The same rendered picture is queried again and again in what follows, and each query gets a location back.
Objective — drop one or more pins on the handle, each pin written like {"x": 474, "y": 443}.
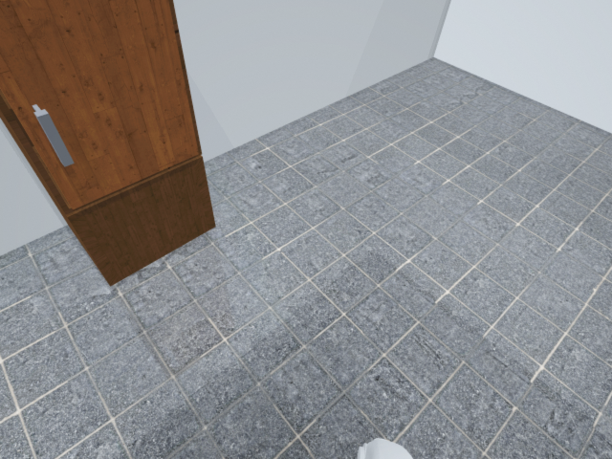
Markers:
{"x": 53, "y": 135}

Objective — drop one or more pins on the cupboard door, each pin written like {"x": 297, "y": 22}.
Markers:
{"x": 109, "y": 74}

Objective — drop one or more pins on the right robot thigh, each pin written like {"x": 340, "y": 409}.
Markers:
{"x": 381, "y": 449}

